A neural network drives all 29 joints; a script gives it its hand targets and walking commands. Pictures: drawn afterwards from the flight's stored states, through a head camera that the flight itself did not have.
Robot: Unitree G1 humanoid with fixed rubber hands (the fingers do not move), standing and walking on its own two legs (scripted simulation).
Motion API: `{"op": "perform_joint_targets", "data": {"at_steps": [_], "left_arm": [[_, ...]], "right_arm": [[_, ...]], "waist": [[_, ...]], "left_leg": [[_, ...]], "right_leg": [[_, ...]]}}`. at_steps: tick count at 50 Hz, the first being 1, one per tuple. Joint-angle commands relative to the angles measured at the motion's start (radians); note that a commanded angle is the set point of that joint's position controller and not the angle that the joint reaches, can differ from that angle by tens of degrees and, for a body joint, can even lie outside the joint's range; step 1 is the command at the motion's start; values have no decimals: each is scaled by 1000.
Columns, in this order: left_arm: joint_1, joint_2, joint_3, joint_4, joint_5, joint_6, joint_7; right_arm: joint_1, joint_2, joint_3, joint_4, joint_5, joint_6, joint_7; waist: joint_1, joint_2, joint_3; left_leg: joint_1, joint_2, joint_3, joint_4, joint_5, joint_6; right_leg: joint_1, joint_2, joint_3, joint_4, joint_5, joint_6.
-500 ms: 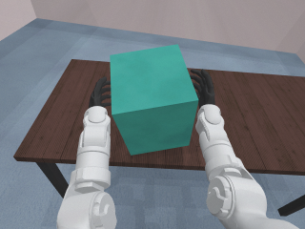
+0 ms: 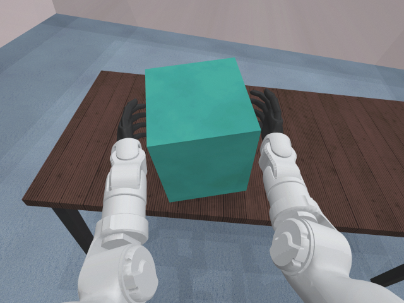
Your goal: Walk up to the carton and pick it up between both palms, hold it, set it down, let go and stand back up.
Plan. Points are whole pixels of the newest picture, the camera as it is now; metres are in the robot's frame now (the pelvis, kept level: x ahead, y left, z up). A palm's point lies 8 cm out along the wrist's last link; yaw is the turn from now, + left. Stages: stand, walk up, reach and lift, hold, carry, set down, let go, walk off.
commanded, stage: set down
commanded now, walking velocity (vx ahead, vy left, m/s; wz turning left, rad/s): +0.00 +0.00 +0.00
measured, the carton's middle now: (199, 135) +0.48 +0.03 +0.06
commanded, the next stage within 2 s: none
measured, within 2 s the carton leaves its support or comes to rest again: rests again in 1.34 s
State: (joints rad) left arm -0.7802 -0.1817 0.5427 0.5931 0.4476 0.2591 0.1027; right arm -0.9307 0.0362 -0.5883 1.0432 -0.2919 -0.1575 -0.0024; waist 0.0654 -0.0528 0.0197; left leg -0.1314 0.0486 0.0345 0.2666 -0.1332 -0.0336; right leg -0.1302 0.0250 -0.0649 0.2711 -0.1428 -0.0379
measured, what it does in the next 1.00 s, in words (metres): stands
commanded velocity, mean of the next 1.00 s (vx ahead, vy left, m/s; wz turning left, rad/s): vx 0.00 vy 0.00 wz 0.00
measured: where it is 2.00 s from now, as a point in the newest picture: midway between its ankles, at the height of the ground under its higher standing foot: outside the picture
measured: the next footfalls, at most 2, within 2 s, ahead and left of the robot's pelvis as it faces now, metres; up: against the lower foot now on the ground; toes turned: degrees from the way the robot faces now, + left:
none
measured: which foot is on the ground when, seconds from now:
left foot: down 0.00-1.00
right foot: down 0.00-1.00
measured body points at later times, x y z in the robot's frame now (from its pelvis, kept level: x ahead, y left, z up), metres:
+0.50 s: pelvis +0.01 +0.00 +0.00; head +0.05 +0.01 +0.45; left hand +0.42 +0.17 +0.10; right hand +0.47 -0.11 +0.12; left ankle +0.00 +0.14 -0.75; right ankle +0.00 -0.09 -0.75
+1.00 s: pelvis +0.01 +0.00 +0.00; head +0.07 +0.00 +0.44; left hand +0.42 +0.17 +0.08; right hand +0.48 -0.11 +0.10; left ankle +0.00 +0.14 -0.75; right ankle +0.00 -0.09 -0.75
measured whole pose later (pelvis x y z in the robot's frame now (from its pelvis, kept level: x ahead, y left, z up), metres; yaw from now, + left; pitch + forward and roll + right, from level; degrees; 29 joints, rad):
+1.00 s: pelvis +0.01 +0.00 +0.00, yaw -1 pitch +9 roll +0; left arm -0.80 -0.23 0.64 0.66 0.48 0.16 0.14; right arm -0.98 0.01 -0.71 1.08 -0.45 -0.14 0.06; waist 0.11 -0.03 -0.05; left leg -0.29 0.06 0.06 0.28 -0.14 -0.04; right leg -0.31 0.03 -0.04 0.30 -0.15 -0.04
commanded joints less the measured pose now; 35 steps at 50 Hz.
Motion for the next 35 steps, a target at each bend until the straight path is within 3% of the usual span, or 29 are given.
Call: {"op": "perform_joint_targets", "data": {"at_steps": [1, 8, 16, 28, 35], "left_arm": [[-603, -353, -274, -76, -31, -79, -71], [-584, -351, -254, -67, -24, -75, -55], [-568, -361, -246, -62, -21, -94, -50], [-561, -359, -217, -42, -8, -132, -47], [-575, -364, -198, -20, -1, -153, -40]], "right_arm": [[-498, 374, 214, 4, -47, -4, 155], [-513, 358, 193, -3, -66, -1, 169], [-504, 369, 192, 1, -86, -9, 171], [-516, 388, 183, 6, -116, -26, 174], [-523, 386, 156, 23, -141, -29, 181]], "waist": [[8, 52, -496], [19, 44, -511], [21, 33, -567], [39, 11, -617], [44, 4, -649]], "left_leg": [[143, -21, 92, 27, 261, 27], [160, -16, 90, 46, 306, 27], [155, -16, 91, 68, 377, 26], [63, -20, 102, 65, 372, 36], [38, -19, 108, 62, 350, 40]], "right_leg": [[143, -2, -57, 14, 238, 50], [104, 3, -57, 13, 235, 42], [105, 1, -53, 32, 333, 48], [157, -16, -39, 73, 460, 67], [140, -18, -40, 80, 449, 67]]}}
